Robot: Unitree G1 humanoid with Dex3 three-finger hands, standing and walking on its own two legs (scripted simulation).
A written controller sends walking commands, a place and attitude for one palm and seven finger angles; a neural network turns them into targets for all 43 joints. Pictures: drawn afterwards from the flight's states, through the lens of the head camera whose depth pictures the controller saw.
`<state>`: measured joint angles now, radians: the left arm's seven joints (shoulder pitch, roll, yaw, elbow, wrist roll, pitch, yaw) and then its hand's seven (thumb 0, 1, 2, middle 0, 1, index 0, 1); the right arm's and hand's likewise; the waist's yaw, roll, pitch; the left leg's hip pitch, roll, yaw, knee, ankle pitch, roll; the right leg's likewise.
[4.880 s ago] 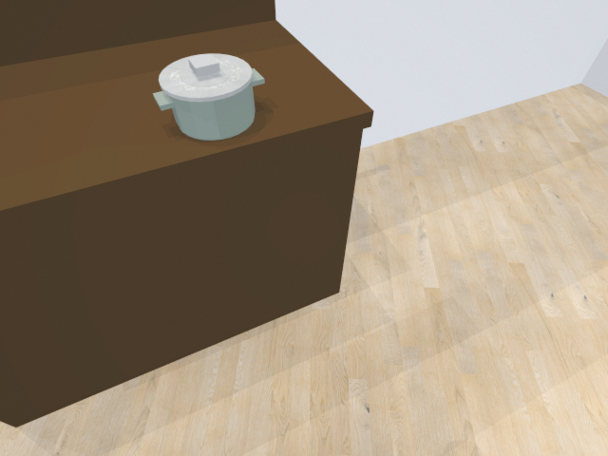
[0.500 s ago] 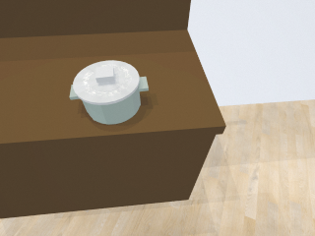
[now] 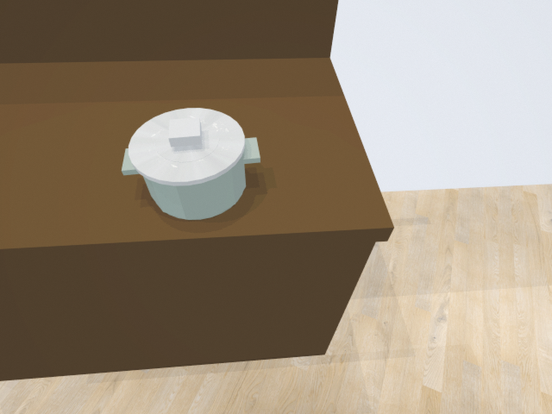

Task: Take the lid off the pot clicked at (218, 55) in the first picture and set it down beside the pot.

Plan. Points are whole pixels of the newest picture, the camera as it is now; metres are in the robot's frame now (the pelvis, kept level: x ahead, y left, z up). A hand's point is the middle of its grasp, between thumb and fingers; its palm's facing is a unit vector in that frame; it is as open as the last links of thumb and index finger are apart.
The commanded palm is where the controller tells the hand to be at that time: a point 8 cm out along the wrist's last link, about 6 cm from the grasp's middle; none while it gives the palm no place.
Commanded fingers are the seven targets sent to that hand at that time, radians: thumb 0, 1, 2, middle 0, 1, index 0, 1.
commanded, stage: look again from close up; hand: left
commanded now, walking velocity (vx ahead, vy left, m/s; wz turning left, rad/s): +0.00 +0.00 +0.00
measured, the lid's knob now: (185, 131) +0.47 +0.17 +0.15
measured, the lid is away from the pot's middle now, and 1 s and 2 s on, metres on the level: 0.00 0.00 0.00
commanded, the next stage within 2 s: lift the closed hand beside the body in 0.36 s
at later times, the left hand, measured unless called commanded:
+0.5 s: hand out of the picture +0.02 +0.18 -0.17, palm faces +0.07 -0.97 -0.21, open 7.3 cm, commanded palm +0.08 +0.23 -0.06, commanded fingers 0.00 0.90 0.90 -0.33 -0.44 -0.33 -0.44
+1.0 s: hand out of the picture +0.09 +0.23 +0.03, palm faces +0.38 -0.88 -0.30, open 3.3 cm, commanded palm +0.04 +0.27 +0.07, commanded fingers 0.00 0.90 0.90 -1.30 -1.50 -1.30 -1.50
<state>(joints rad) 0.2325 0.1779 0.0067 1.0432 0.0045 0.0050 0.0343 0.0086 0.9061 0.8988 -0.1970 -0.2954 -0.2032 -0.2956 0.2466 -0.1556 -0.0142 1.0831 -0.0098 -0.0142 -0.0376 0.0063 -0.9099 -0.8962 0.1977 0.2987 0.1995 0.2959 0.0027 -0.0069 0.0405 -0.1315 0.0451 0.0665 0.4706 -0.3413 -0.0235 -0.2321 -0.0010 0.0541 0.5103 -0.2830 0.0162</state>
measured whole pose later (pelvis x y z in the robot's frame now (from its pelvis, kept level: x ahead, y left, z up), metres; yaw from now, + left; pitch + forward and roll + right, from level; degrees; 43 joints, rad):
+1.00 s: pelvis -0.03 +0.00 +0.00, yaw +6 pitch -3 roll -1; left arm 0.61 0.23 0.11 -0.19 -0.02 -0.06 0.08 0.02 0.90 0.90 -1.01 -1.18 -1.01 -1.18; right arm 0.15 -0.21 0.00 0.53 -0.01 -0.23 -0.05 0.01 -0.90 -0.90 0.20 0.30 0.20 0.30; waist 0.09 0.03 0.00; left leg -0.16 0.03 -0.03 0.51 -0.31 -0.02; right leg -0.18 -0.03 -0.04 0.48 -0.25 0.02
